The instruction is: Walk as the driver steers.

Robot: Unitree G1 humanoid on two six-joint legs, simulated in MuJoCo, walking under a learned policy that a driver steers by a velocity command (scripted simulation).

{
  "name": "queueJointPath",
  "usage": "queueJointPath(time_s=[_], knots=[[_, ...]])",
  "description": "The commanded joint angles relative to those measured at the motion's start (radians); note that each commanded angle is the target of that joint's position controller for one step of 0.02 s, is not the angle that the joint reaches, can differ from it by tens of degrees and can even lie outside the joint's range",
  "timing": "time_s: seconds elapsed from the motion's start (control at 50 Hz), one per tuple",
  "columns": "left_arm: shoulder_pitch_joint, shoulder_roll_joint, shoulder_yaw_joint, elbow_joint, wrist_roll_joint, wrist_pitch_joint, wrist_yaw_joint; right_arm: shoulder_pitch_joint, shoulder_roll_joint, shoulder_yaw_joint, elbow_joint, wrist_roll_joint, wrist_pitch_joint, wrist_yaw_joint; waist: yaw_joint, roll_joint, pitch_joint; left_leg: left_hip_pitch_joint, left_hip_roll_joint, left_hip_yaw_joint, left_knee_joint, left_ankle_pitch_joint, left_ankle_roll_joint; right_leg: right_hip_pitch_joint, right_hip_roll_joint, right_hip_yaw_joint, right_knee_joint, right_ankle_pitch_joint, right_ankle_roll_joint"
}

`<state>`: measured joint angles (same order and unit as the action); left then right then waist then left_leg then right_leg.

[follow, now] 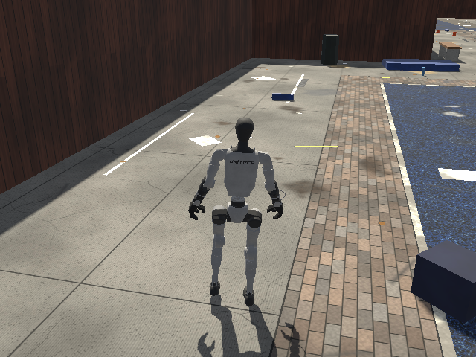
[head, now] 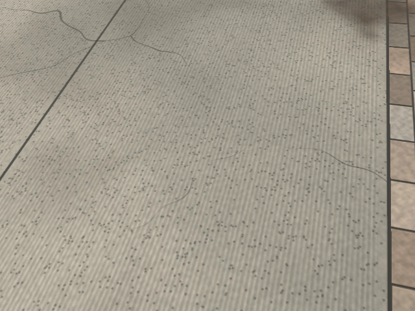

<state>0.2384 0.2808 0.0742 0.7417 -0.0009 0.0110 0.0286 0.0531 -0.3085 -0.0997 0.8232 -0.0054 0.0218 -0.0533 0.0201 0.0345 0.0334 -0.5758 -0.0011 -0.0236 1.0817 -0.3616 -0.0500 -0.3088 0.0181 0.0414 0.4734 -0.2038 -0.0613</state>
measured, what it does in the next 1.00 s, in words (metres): walks ahead, turning right: left foot, then right foot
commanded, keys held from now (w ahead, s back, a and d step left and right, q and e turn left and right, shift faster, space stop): e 0.38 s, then w+e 0.02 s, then w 0.42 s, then w+q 0.18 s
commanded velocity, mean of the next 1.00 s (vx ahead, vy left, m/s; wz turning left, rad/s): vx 0.20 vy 0.00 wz -0.33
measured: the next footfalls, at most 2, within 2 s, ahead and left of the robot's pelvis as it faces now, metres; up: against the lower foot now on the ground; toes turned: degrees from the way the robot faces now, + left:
left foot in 0.32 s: +0.09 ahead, +0.14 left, +0.00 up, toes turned -17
right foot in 0.72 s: +0.06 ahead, -0.14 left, +0.00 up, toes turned -20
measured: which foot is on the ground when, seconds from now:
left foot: up 0.00-0.30, down 0.32-0.72, up 0.74-1.00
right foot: down 0.00-0.32, up 0.34-0.70, down 0.72-1.00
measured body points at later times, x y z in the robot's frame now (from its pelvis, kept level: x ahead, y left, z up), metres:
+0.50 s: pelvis +0.02 +0.04 +0.00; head +0.06 +0.05 +0.45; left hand +0.24 +0.28 -0.11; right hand +0.06 -0.27 -0.10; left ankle +0.05 +0.15 -0.74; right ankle -0.03 -0.09 -0.67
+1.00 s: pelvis +0.14 -0.07 +0.00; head +0.16 -0.09 +0.45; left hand +0.26 +0.19 -0.11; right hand +0.21 -0.37 -0.11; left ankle +0.33 +0.04 -0.68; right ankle +0.02 -0.13 -0.74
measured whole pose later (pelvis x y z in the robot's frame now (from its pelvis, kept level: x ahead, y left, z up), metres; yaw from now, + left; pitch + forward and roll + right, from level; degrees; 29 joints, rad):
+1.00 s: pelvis +0.14 -0.07 +0.00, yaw -17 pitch +2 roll -1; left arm 0.39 0.26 0.05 0.76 0.01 -0.07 0.00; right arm 0.16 -0.31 -0.06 0.80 0.03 -0.06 0.04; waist 0.05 0.05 0.01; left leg -0.70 0.09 -0.02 0.85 -0.03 0.00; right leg 0.03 0.04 -0.05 0.20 -0.26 -0.04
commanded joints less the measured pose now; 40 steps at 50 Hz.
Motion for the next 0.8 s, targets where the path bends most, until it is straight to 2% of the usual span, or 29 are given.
queueJointPath(time_s=[0.02, 0.12, 0.2, 0.24, 0.28, 0.3, 0.32, 0.34, 0.36, 0.38, 0.4, 0.42, 0.44, 0.5, 0.56, 0.58, 0.62, 0.66, 0.68, 0.7, 0.72, 0.74, 0.76, 0.78, 0.8], knots=[[-0.02, 0.161, 0.038, -0.076, -0.007, -0.014, 0.017, -0.033, -0.056, -0.013, -0.064, 0.006, -0.021, -0.002, -0.015, -0.149, -0.138, -0.089, 0.005, -0.053, -0.067, 0.048, -0.015, 0.235, -0.22, 0.274, -0.133, 0.315, -0.148], [-0.029, 0.191, 0.05, -0.095, -0.006, 0.003, 0.021, -0.055, -0.053, -0.004, -0.068, 0.011, -0.029, 0.013, 0.006, -0.179, -0.117, 0.017, -0.015, -0.065, -0.28, 0.035, -0.036, 0.193, -0.205, 0.339, -0.128, 0.204, -0.164], [-0.06, 0.196, 0.052, -0.113, -0.007, 0.014, 0.01, -0.03, -0.071, -0.005, -0.066, 0.018, -0.044, 0.028, 0.006, -0.187, -0.124, 0.116, -0.034, -0.071, -0.384, -0.002, -0.027, 0.167, -0.196, 0.415, -0.1, 0.275, -0.173], [-0.08, 0.194, 0.051, -0.122, -0.012, 0.02, 0.008, -0.004, -0.078, -0.006, -0.063, 0.02, -0.053, 0.037, -0.003, -0.193, -0.135, 0.166, -0.042, -0.071, -0.465, 0.003, -0.014, 0.179, -0.185, 0.453, -0.073, 0.339, -0.164], [-0.117, 0.19, 0.048, -0.135, -0.024, 0.029, 0.012, 0.06, -0.083, -0.009, -0.047, 0.02, -0.062, 0.047, -0.047, -0.185, -0.142, 0.286, -0.042, -0.051, -0.661, 0.133, 0.008, 0.154, -0.143, 0.451, -0.029, 0.34, -0.122], [-0.118, 0.173, 0.043, -0.142, -0.027, 0.033, 0.016, 0.098, -0.107, -0.017, -0.035, 0.014, -0.062, 0.048, -0.058, -0.159, -0.15, 0.396, 0.01, -0.068, -0.745, 0.252, 0.03, 0.09, -0.102, 0.425, 0.01, 0.237, -0.077], [-0.076, 0.12, 0.029, -0.145, -0.018, 0.034, 0.014, 0.114, -0.173, -0.031, -0.039, -0.004, -0.055, 0.043, -0.028, 0.019, -0.176, 0.526, 0.204, -0.233, -0.765, 0.36, 0.102, -0.048, -0.005, 0.31, 0.19, -0.05, -0.021], [-0.036, 0.116, 0.033, -0.169, -0.024, 0.025, 0.01, 0.089, -0.23, -0.038, -0.042, -0.03, -0.045, 0.039, 0.019, 0.26, -0.129, 0.544, 0.378, -0.461, -0.778, 0.584, 0.278, -0.266, 0.152, 0.143, 0.363, -0.439, 0.037], [-0.029, 0.209, 0.057, -0.153, -0.006, 0.014, 0.006, 0.054, -0.178, -0.027, -0.069, -0.034, -0.048, 0.036, 0.004, 0.192, -0.119, 0.492, 0.448, -0.481, -0.784, 0.579, 0.357, -0.299, 0.066, 0.138, 0.589, -0.44, 0.08], [-0.022, 0.247, 0.075, -0.129, -0.016, 0.017, 0.002, 0.004, -0.121, -0.011, -0.09, -0.027, -0.047, 0.03, 0.016, 0.116, -0.102, 0.46, 0.377, -0.367, -0.772, 0.531, 0.317, -0.284, 0.043, 0.134, 0.671, -0.364, 0.093], [-0.008, 0.223, 0.074, -0.109, -0.016, 0.028, 0.003, -0.017, -0.1, -0.005, -0.094, -0.011, -0.044, 0.025, 0.025, 0.085, -0.092, 0.463, 0.301, -0.278, -0.781, 0.349, 0.258, -0.301, 0.024, 0.11, 0.695, -0.281, 0.107], [-0.022, 0.19, 0.063, -0.11, -0.009, 0.035, 0.002, 0.002, -0.085, 0.001, -0.089, 0.007, -0.044, 0.02, -0.002, 0.096, -0.074, 0.477, 0.265, -0.251, -0.807, 0.184, 0.237, -0.343, 0.015, 0.101, 0.709, -0.211, 0.117], [-0.037, 0.153, 0.05, -0.12, -0.011, 0.035, -0.006, 0.032, -0.091, 0.004, -0.078, 0.013, -0.042, 0.015, -0.018, 0.112, -0.054, 0.477, 0.245, -0.236, -0.838, 0.072, 0.234, -0.363, 0.009, 0.083, 0.697, -0.175, 0.122], [-0.118, 0.113, 0.028, -0.154, -0.017, 0.009, -0.017, 0.134, -0.117, 0.0, -0.055, 0.008, -0.05, 0.014, -0.082, 0.125, -0.032, 0.538, 0.241, -0.23, -0.9, -0.076, 0.247, -0.388, -0.006, 0.035, 0.543, -0.143, 0.124], [-0.141, 0.079, 0.007, -0.156, -0.008, -0.02, -0.025, 0.155, -0.145, -0.004, -0.044, 0.014, -0.068, 0.026, -0.092, 0.125, -0.027, 0.518, 0.248, -0.186, -0.918, -0.028, 0.247, -0.28, -0.04, -0.015, 0.342, -0.134, 0.111], [-0.145, 0.072, 0.001, -0.155, -0.008, -0.029, -0.029, 0.154, -0.157, -0.006, -0.042, 0.018, -0.071, 0.032, -0.091, 0.129, -0.016, 0.479, 0.245, -0.164, -0.922, -0.008, 0.246, -0.22, -0.044, -0.039, 0.277, -0.138, 0.102], [-0.142, 0.084, 0.001, -0.15, -0.014, -0.041, -0.036, 0.175, -0.178, -0.011, -0.034, 0.027, -0.076, 0.045, -0.09, 0.133, 0.004, 0.418, 0.246, -0.142, -0.917, 0.006, 0.251, -0.117, -0.034, -0.074, 0.177, -0.145, 0.084], [-0.094, 0.093, 0.004, -0.133, -0.022, -0.049, -0.041, 0.176, -0.187, -0.012, -0.026, 0.042, -0.074, 0.059, -0.053, 0.116, 0.009, 0.364, 0.252, -0.133, -0.886, -0.005, 0.247, 0.01, -0.019, -0.098, 0.043, -0.064, 0.054], [-0.046, 0.094, 0.007, -0.111, -0.023, -0.05, -0.041, 0.174, -0.176, -0.007, -0.023, 0.046, -0.072, 0.064, -0.023, 0.102, 0.002, 0.316, 0.243, -0.12, -0.848, 0.002, 0.235, 0.113, -0.004, -0.11, -0.023, -0.02, 0.038], [0.033, 0.111, 0.018, -0.083, -0.027, -0.048, -0.036, 0.18, -0.14, 0.007, -0.017, 0.041, -0.074, 0.069, 0.016, 0.08, -0.028, 0.251, 0.222, -0.096, -0.781, 0.021, 0.209, 0.249, 0.002, -0.101, -0.047, -0.02, 0.02], [0.147, 0.143, 0.032, -0.058, -0.03, -0.046, -0.027, 0.16, -0.079, 0.029, -0.022, 0.025, -0.081, 0.075, 0.075, 0.025, -0.086, 0.157, 0.168, -0.025, -0.611, 0.043, 0.155, 0.418, -0.073, 0.004, -0.065, -0.037, -0.01], [0.241, 0.263, 0.057, -0.057, -0.014, -0.042, -0.015, 0.141, 0.008, 0.057, -0.078, -0.003, -0.101, 0.084, 0.084, -0.262, -0.167, -0.087, 0.044, 0.112, -0.228, -0.096, 0.066, 0.604, -0.326, 0.377, -0.131, -0.098, -0.12], [0.269, 0.269, 0.058, -0.053, -0.007, -0.055, -0.027, 0.094, -0.066, 0.037, -0.101, 0.024, -0.119, 0.076, 0.112, -0.276, -0.136, -0.247, 0.016, 0.028, -0.017, -0.223, 0.06, 0.543, -0.421, 0.616, -0.241, -0.258, -0.242], [0.214, 0.199, 0.035, -0.062, -0.004, -0.071, -0.035, 0.086, -0.128, 0.018, -0.102, 0.047, -0.126, 0.077, 0.085, -0.207, -0.044, -0.311, 0.077, -0.017, 0.068, -0.16, 0.084, 0.487, -0.392, 0.556, -0.262, -0.338, -0.231], [0.165, 0.153, 0.021, -0.07, -0.001, -0.082, -0.038, 0.092, -0.126, 0.018, -0.09, 0.052, -0.128, 0.081, 0.06, -0.196, 0.004, -0.315, 0.107, -0.02, 0.068, -0.059, 0.1, 0.436, -0.338, 0.46, -0.278, -0.326, -0.202]])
